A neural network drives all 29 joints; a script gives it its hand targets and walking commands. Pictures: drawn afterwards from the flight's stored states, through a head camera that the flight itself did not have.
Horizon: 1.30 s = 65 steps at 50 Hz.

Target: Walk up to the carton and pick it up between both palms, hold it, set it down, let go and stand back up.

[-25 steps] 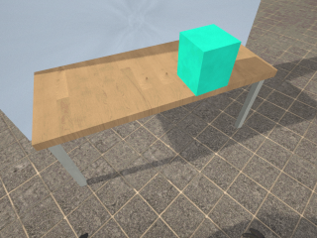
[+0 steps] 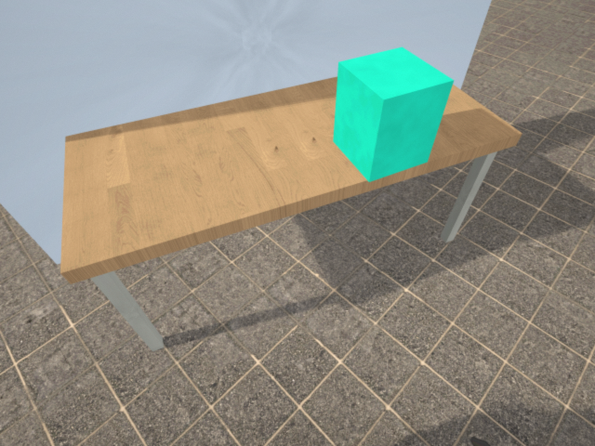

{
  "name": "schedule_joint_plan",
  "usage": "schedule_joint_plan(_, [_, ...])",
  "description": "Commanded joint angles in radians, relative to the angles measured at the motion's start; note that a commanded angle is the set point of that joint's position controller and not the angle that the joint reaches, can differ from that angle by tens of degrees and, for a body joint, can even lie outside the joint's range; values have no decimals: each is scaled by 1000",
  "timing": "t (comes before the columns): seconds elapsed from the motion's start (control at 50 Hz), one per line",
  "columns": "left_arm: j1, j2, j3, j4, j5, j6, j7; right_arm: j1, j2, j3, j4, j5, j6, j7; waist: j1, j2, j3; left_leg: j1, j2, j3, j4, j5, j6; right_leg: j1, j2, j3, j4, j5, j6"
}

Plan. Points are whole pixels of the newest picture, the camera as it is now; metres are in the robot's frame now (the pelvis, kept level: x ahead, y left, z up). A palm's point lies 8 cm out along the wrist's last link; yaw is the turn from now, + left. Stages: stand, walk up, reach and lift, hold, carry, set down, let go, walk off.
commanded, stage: stand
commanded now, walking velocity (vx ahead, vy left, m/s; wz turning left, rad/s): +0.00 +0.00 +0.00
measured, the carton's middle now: (385, 114) +0.93 -0.23 -0.08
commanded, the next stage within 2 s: walk up in 0.12 s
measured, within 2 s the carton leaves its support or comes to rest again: neither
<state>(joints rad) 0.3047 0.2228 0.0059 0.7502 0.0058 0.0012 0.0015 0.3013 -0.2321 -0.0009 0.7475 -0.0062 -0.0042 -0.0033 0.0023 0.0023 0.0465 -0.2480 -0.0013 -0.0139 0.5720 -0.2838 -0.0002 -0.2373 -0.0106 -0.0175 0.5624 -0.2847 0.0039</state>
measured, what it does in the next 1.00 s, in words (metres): steps to the right: right foot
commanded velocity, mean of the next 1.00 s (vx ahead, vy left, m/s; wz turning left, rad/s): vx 0.00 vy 0.00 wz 0.00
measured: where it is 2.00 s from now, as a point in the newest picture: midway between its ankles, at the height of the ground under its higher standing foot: (396, 368)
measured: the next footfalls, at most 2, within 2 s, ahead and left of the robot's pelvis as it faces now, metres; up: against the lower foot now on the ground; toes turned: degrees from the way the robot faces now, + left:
right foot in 0.66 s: +0.17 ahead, -0.24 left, +0.00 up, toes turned +0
left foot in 1.04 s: +0.26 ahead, -0.03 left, +0.00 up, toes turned +18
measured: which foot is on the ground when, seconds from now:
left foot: down 0.00-0.66, up 0.68-1.00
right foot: down 0.00-0.34, up 0.36-0.64, down 0.66-1.00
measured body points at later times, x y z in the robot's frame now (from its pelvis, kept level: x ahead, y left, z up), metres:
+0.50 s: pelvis +0.02 -0.03 +0.00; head +0.02 -0.01 +0.45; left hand +0.09 +0.25 -0.13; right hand +0.04 -0.30 -0.12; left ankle +0.02 +0.12 -0.73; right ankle +0.04 -0.15 -0.69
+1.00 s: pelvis +0.15 -0.16 -0.01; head +0.15 -0.13 +0.44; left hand +0.09 +0.10 -0.15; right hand +0.35 -0.37 -0.10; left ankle +0.22 -0.04 -0.71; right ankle +0.14 -0.24 -0.73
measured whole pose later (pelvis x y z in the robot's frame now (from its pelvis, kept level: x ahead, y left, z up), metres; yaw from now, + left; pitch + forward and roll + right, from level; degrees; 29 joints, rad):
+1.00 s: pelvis +0.15 -0.16 -0.01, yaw +14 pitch -3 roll -1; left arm 0.42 0.28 0.03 0.75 0.05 0.01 -0.02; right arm 0.29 -0.23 -0.06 0.64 -0.02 -0.03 -0.01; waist 0.09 -0.03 0.07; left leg -0.47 0.02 0.06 0.80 -0.34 0.02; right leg -0.17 -0.04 -0.24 0.66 -0.43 -0.06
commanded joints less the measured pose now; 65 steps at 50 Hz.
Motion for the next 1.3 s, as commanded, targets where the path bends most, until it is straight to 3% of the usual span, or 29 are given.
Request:
schedule_joint_plan(0.0, [16, 145, 41, -78, 0, -25, 7, 7, -140, -47, -82, 1, -25, -8, 6, 11, -37, 0, 82, -101, -136, 104, 28, -8, -82, 96, -124, 79, -34])
schedule_joint_plan(0.28, [32, 149, 41, -41, 0, -27, 9, 27, -140, -51, -58, -1, -24, -11, 2, -14, -7, 4, 87, -102, -156, 89, 29, -21, -82, 100, -139, 71, -32])
schedule_joint_plan(0.3, [8, 209, 87, -82, 66, -17, -17, 216, -182, -99, -44, -43, -34, -18, -37, -67, -76, 45, 126, -254, -178, -380, 113, -59, -28, 18, 39, -360, -45])
schedule_joint_plan(0.32, [-17, 177, 89, -108, 82, -5, -29, 255, -252, -127, -18, -57, -32, -26, -55, 14, 38, 43, 237, -460, -297, -624, 184, -242, 15, -26, 177, -427, -29])
schedule_joint_plan(0.34, [-22, 144, 86, -128, 82, 6, -39, 260, -286, -138, -4, -63, -29, -37, -69, 95, 117, 73, 356, -639, -396, -721, 255, -407, 13, -20, 347, -371, -15])
schedule_joint_plan(0.38, [-53, 151, 85, -160, 74, 8, -53, 235, -259, -129, -16, -71, -41, -61, -68, 45, 169, 135, 405, -725, -399, -631, 288, -591, -73, 81, 447, -212, -3])
schedule_joint_plan(0.46, [-22, 151, 101, -184, 67, 0, -72, 111, -230, -122, -45, -68, -65, -61, -13, 152, 72, 14, 286, -487, -357, -466, 223, -423, -98, 88, 426, -120, 20])
schedule_joint_plan(0.54, [3, 134, 104, -204, 45, 7, -84, 40, -246, -129, -60, -67, -64, -49, 9, 273, 63, -110, 239, -337, -263, -379, 207, -248, -116, 80, 275, -127, 5])
schedule_joint_plan(0.58, [99, 153, 124, -176, 40, -1, -81, 13, -239, -127, -80, -66, -51, -39, 54, 219, 37, -286, 181, -239, -160, -398, 175, 10, -69, -4, 181, -64, -7])
schedule_joint_plan(0.6, [209, 168, 141, -138, 40, -7, -73, -4, -223, -116, -85, -63, -43, -36, 110, 145, 14, -409, 137, -184, -65, -452, 146, 208, -21, -70, 120, -11, -8])
schedule_joint_plan(0.62, [330, 199, 157, -99, 47, -14, -60, 27, -158, -97, -87, -67, -33, -34, 153, -1, -28, -500, 58, -114, 129, -531, 111, 362, 15, -78, 110, -50, -5])
schedule_joint_plan(0.64, [407, 278, 162, -83, 59, -22, -50, 80, -64, -68, -105, -61, -30, -30, 179, -245, -66, -520, -46, 11, 456, -491, 76, 365, -99, 99, -20, -262, -43])
schedule_joint_plan(0.66, [299, 369, 147, -149, 61, -24, -39, 94, -31, -56, -163, -35, -28, -33, 140, -399, -34, -585, -94, -4, 669, -480, 37, 161, -378, 650, -338, -687, -176])
schedule_joint_plan(0.68, [152, 379, 148, -158, 33, -20, -29, 88, -107, -78, -173, -44, -12, -40, 77, -276, 86, -561, 7, -86, 756, -387, 36, -10, -468, 856, -495, -913, -258])
schedule_joint_plan(0.7, [91, 360, 134, -165, 15, -26, -25, 64, -143, -89, -169, -51, -6, -40, 54, -216, 168, -568, 54, -95, 785, -295, 26, -59, -464, 840, -495, -855, -276])
schedule_joint_plan(0.72, [86, 325, 120, -154, 20, -33, -20, 61, -155, -90, -148, -48, -8, -39, 48, -158, 194, -562, 78, -91, 780, -218, 17, -51, -431, 723, -442, -677, -266])
schedule_joint_plan(0.76, [62, 271, 104, -144, 43, -30, -10, 102, -153, -98, -117, -34, -14, -26, 31, -133, 175, -463, 96, -72, 693, -163, 8, -76, -363, 439, -331, -419, -242])
schedule_joint_plan(0.8, [52, 227, 88, -120, 47, -31, -11, 113, -131, -97, -113, -24, -18, -13, 24, -121, 146, -363, 85, -47, 564, -155, 3, -100, -325, 275, -303, -262, -233])
schedule_joint_plan(0.92, [63, 231, 74, -88, 48, -16, -18, 54, -89, -96, -168, -10, -43, -11, 44, -129, 82, -179, 26, 70, 200, -59, 27, -68, -281, 57, -228, -127, -219])
schedule_joint_plan(0.94, [67, 227, 66, -84, 44, -10, -22, 61, -93, -105, -172, -16, -48, -15, 34, -89, 68, -84, -2, 97, 139, 17, 34, -117, -264, 20, -180, -121, -202])
schedule_joint_plan(0.98, [41, 215, 53, -88, 44, 1, -29, 177, -111, -128, -160, -25, -55, -31, -41, -29, 23, 196, -37, 90, 58, 87, 70, -279, -235, -55, -21, -165, -147])
schedule_joint_plan(1.0, [45, 185, 36, -96, 46, 5, -32, 263, -153, -142, -147, -34, -58, -44, -92, 50, -31, 334, 27, -49, -6, 4, 109, -356, -184, -121, 185, -105, -96])
schedule_joint_plan(1.02, [87, 127, 16, -126, 54, 5, -40, 354, -250, -156, -149, -67, -59, -63, -129, 262, -123, 443, 329, -561, -180, -309, 219, -502, -75, -189, 555, -247, -28])
schedule_joint_plan(1.04, [93, 209, 50, -146, 55, 32, -40, 325, -287, -161, -157, -68, -41, -83, -112, 166, -107, 388, 476, -878, -290, -479, 342, -562, -53, -65, 710, -350, 2])
schedule_joint_plan(1.06, [44, 244, 63, -153, 66, 55, -43, 294, -277, -156, -150, -60, -35, -98, -110, 88, -75, 324, 499, -892, -304, -502, 372, -567, -93, 2, 780, -313, 1])
schedule_joint_plan(1.1, [-34, 223, 68, -170, 71, 61, -47, 228, -238, -128, -160, -58, -47, -106, -90, 17, 23, 187, 437, -679, -276, -285, 324, -580, -117, 40, 828, -208, 13])
schedule_joint_plan(1.16, [23, 173, 66, -166, 56, 53, -61, 80, -199, -104, -165, -59, -71, -88, -9, 78, 87, -25, 334, -398, -249, -56, 271, -447, -150, 79, 724, -137, 37])
schedule_joint_plan(1.22, [64, 139, 61, -169, 35, 51, -83, -16, -238, -114, -166, -58, -82, -75, 38, 188, 86, -149, 285, -259, -227, -71, 250, -316, -178, 76, 548, -95, 30])
schedule_joint_plan(1.28, [39, 137, 67, -170, 31, 36, -90, 3, -245, -127, -157, -63, -78, -63, 17, 205, 66, -189, 233, -152, -168, -125, 212, -198, -147, 3, 341, -59, 11])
